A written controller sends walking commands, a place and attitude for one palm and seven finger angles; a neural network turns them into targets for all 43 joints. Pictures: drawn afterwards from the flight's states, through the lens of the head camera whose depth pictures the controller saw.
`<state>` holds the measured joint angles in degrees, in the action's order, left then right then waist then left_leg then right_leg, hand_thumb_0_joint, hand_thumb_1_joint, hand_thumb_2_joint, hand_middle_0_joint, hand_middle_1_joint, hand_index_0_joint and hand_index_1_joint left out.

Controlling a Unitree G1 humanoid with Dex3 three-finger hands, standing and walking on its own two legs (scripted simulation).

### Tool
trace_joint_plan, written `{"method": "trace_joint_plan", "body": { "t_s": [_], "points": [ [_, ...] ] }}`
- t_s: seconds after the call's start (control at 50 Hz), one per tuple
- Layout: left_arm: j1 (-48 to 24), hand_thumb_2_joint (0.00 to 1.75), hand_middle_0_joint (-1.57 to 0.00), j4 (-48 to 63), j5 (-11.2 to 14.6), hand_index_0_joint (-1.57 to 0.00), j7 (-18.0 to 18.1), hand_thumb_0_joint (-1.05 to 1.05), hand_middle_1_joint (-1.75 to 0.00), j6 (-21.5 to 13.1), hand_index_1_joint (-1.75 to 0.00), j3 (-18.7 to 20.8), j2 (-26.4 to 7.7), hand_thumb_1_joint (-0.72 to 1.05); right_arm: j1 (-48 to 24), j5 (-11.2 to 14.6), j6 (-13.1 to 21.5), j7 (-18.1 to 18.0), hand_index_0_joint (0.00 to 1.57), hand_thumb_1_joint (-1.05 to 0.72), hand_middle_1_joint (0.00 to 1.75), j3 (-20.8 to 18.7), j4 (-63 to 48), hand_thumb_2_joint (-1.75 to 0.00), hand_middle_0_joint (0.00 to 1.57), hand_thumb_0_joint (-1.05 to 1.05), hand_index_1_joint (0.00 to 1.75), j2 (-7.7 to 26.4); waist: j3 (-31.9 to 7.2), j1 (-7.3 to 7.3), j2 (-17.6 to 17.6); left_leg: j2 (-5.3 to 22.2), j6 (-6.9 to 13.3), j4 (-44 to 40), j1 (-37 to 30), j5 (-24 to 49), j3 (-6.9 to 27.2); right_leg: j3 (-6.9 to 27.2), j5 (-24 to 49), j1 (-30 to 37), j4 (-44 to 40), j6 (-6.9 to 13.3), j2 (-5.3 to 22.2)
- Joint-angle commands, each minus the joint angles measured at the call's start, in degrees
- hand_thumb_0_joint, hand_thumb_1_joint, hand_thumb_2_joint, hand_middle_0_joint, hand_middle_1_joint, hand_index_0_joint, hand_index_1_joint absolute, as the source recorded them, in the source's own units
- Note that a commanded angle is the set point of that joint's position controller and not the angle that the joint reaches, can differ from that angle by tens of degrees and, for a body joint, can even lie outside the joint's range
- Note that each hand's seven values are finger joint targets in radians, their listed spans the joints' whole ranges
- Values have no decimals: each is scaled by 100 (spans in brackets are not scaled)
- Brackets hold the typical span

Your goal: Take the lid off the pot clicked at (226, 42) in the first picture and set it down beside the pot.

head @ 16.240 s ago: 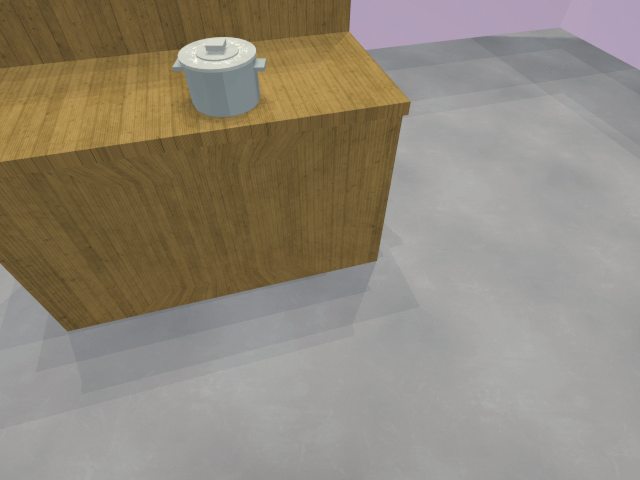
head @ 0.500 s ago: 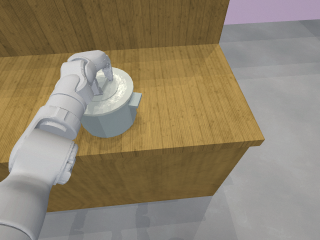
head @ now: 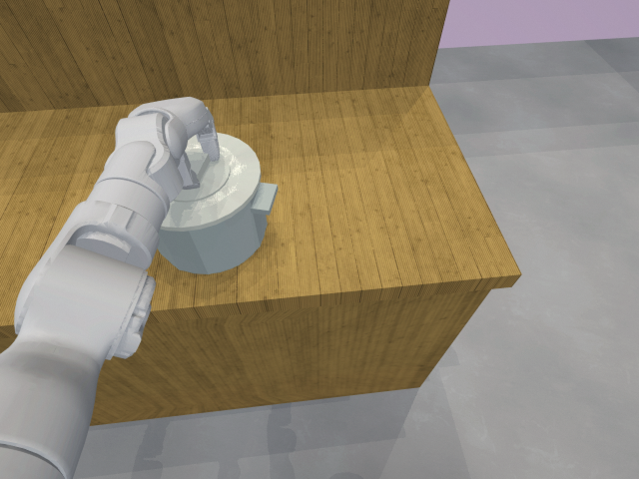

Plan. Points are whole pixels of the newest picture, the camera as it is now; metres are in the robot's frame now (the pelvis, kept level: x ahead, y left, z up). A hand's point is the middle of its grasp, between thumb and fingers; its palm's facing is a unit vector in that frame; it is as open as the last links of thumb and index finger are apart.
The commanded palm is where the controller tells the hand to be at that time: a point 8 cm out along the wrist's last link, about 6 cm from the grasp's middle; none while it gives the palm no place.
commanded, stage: lift the lid straight up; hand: left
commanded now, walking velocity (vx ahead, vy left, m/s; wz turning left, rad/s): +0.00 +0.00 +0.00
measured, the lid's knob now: (189, 165) +0.52 +0.15 +0.10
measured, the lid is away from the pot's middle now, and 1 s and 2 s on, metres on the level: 0.00 0.01 0.01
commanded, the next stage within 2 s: move the lid sideways beside the pot in 1.98 s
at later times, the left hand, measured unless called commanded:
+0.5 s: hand (178, 152) +0.49 +0.14 +0.15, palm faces -0.36 -0.08 -0.93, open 8.0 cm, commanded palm +0.49 +0.14 +0.22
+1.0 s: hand (171, 123) +0.49 +0.14 +0.19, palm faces -0.33 -0.07 -0.94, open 7.9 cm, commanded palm +0.49 +0.14 +0.26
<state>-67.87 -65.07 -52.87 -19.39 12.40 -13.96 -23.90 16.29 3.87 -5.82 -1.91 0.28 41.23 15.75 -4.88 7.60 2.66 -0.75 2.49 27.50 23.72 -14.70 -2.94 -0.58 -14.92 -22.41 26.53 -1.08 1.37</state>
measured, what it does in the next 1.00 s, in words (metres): stands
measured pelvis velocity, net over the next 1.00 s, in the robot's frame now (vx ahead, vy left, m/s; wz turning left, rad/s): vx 0.00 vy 0.00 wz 0.02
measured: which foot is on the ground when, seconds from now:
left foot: down 0.00-1.00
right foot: down 0.00-1.00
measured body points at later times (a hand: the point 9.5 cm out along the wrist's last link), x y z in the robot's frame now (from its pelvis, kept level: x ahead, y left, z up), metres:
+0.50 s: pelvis +0.00 +0.00 +0.00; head +0.05 -0.02 +0.45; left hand +0.51 +0.15 +0.20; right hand +0.05 -0.26 -0.14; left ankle -0.02 +0.09 -0.74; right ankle -0.03 -0.13 -0.74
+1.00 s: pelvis +0.00 +0.00 +0.00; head +0.05 -0.02 +0.45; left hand +0.51 +0.14 +0.24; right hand +0.07 -0.28 -0.13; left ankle -0.02 +0.09 -0.74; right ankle -0.03 -0.13 -0.74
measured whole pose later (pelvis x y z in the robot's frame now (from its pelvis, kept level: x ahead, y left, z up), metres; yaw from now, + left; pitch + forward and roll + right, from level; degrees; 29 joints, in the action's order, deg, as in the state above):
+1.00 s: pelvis +0.00 +0.00 +0.00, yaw +1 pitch +9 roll +0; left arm -72.0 -59.0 -53.2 -25.3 14.4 -14.9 -25.5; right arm 16.6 3.2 -0.6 -2.1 -0.4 40.9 16.2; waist -3.3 6.6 3.3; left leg -1.4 2.1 23.9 19.8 -12.9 -1.8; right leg -1.7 -14.2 -18.6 24.1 -0.8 1.8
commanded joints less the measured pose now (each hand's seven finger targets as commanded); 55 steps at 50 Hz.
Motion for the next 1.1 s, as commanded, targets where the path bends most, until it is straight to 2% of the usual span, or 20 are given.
{"method": "trace_joint_plan", "body": {
  "t_s": [0.0, 0.14, 0.22, 0.26, 0.3, 0.36, 0.4, 0.44, 0.54, 0.56, 0.64, 0.7, 0.76, 0.82, 0.86, 0.9, 0.94, 0.96, 1.04, 1.08],
  "points": [
    [-2948, 96, -79, 1116, -94, -78, 203, 0, -110, -52, -109, 346, -1385, 63, 330, -51, 177, -84, 20, -90, 30, -294, -497, -90, 20, 0, 30, 854, -2291, 31, -251, -106, 232, 19, -1659, 2050, 247, -124, 2279, 482, -130, 275, -274],
    [-3340, 97, -79, 1603, -59, -79, 281, 0, -110, -107, -110, 296, -1322, 63, 360, -60, 271, -71, 20, -90, 30, -329, -521, -90, 20, 0, 30, 814, -2452, 29, -90, -57, 230, 46, -2052, 2594, 364, -158, 2381, 405, -183, 282, -313],
    [-3605, 97, -79, 1893, -99, -79, 353, 0, -110, -80, -110, 559, -1733, 63, 385, -53, 376, -73, 20, -90, 30, -327, -502, -90, 20, 0, 30, 821, -2662, -15, -3, -57, 216, -2, -2207, 2602, 390, -141, 2469, 568, -171, 276, -322],
    [-3743, 97, -79, 2175, -86, -79, 372, 0, -110, -160, -110, 483, -1625, 63, 334, -77, 481, -65, 20, -90, 30, -334, -544, -90, 20, 0, 30, 761, -2861, -33, 257, -65, 215, 66, -2475, 2982, 447, -132, 2593, 581, -144, 275, -317],
    [-3694, 97, -79, 2077, -73, -79, 352, 0, -110, -109, -110, 248, -1322, 63, 381, -70, 502, -43, 20, -90, 30, -337, -476, -90, 20, 0, 30, 758, -2725, 15, 129, -45, 188, 68, -2520, 3099, 490, -179, 2555, 437, -159, 265, -343],
    [-3709, 97, -79, 1901, -47, -79, 320, 0, -110, 1, -110, 456, -1592, 63, 350, -55, 504, -26, 20, -90, 30, -325, -440, -90, 20, 0, 30, 818, -2573, -12, -7, -82, 200, 3, -2281, 2752, 432, -159, 2538, 552, -183, 271, -320],
    [-4039, 97, -79, 2150, 8, -79, 292, 0, -110, -24, -110, 214, -1280, 63, 313, -65, 607, -27, 20, -90, 30, -327, -462, -90, 20, 0, 30, 757, -2762, 41, 80, -110, 204, 31, -2496, 2840, 461, -165, 2577, 506, -160, 261, -316],
    [-3936, 97, -79, 2348, 14, -79, 248, 0, -110, -91, -110, 411, -1496, 63, 333, -95, 656, -15, 20, -90, 30, -335, -470, -90, 20, 0, 30, 768, -3006, -51, 115, -83, 196, 89, -2662, 3389, 534, -148, 2819, 643, -128, 267, -301],
    [-3573, 97, -79, 1612, -10, -79, 97, 0, -110, 150, -110, 294, -1308, 63, 278, -70, 541, 18, 20, -90, 30, -307, -400, -90, 20, 0, 30, 822, -2384, -38, -443, -155, 224, -25, -2082, 2715, 400, -172, 2688, 647, -208, 260, -286],
    [-3789, 97, -79, 1819, -22, -79, 96, 0, -110, 155, -110, 436, -1531, 63, 253, -71, 545, 15, 20, -90, 30, -296, -419, -90, 20, 0, 30, 836, -2448, -50, -487, -161, 232, -48, -2088, 2634, 390, -153, 2773, 770, -192, 252, -282],
    [-4103, 97, -80, 2084, -38, -79, -7, 0, -110, 115, -110, 287, -1421, 63, 166, -77, 590, -37, 20, -90, 30, -273, -512, -90, 20, 0, 30, 781, -2698, -40, -178, -194, 242, -25, -2263, 2804, 401, -106, 2870, 840, -200, 263, -233],
    [-3984, 97, -80, 1821, -159, -79, -49, 0, -110, 187, -110, 450, -1693, 63, 166, -74, 551, -52, 20, -90, 30, -256, -497, -90, 20, 0, 30, 804, -2527, -60, -294, -188, 230, -77, -2165, 2621, 401, -97, 2776, 864, -228, 257, -255],
    [-4132, 97, -80, 1755, -126, -79, -104, 0, -110, 233, -110, 217, -1400, 63, 164, -64, 570, -59, 20, -90, 30, -256, -508, -90, 20, 0, 30, 796, -2361, -9, -221, -197, 225, -104, -2146, 2465, 382, -125, 2635, 723, -268, 266, -262],
    [-4254, 97, -80, 1648, -155, -79, -146, 0, -110, 262, -110, 350, -1632, 63, 158, -66, 605, -93, 20, -90, 30, -237, -516, -90, 20, 0, 30, 813, -2438, -17, -321, -227, 238, -150, -2086, 2196, 383, -104, 2562, 823, -288, 265, -262],
    [-4555, 97, -80, 2133, -143, -79, -167, 0, -110, 156, -110, 319, -1633, 63, 148, -72, 658, -90, 20, -90, 30, -249, -572, -90, 20, 0, 30, 787, -2844, -30, -100, -207, 227, -91, -2387, 2687, 439, -79, 2803, 931, -225, 265, -249],
    [-4595, 97, -80, 2173, -182, -79, -190, 0, -110, 121, -110, 269, -1559, 63, 187, -88, 705, -93, 20, -90, 30, -277, -545, -90, 20, 0, 30, 777, -2919, -16, -42, -174, 222, -44, -2618, 2960, 485, -93, 2792, 813, -237, 257, -267],
    [-4494, 97, -80, 2217, -138, -79, -234, 0, -110, 120, -110, 197, -1406, 63, 206, -104, 722, -62, 20, -90, 30, -289, -561, -90, 20, 0, 30, 774, -2875, -43, 61, -176, 219, -3, -2659, 3225, 497, -109, 2879, 755, -250, 271, -270],
    [-4512, 97, -80, 2280, -170, -79, -222, 0, -110, 116, -110, 441, -1707, 63, 219, -101, 723, -47, 20, -90, 30, -298, -540, -90, 20, 0, 30, 790, -2951, -74, -95, -153, 214, -3, -2705, 3259, 527, -96, 2902, 839, -225, 255, -282],
    [-4345, 97, -80, 2001, -69, -79, -331, 0, -110, 233, -110, 114, -1199, 63, 160, -95, 706, 24, 20, -90, 30, -297, -511, -90, 20, 0, 30, 787, -2620, -81, -43, -170, 187, -48, -2571, 3270, 517, -153, 2791, 650, -246, 280, -269],
    [-4311, 97, -80, 2036, -124, -79, -345, 0, -110, 280, -110, 318, -1453, 63, 109, -109, 697, 51, 20, -90, 30, -280, -540, -90, 20, 0, 30, 798, -2647, -142, -163, -186, 205, -61, -2525, 3160, 515, -132, 2813, 784, -238, 268, -273]
  ]
}}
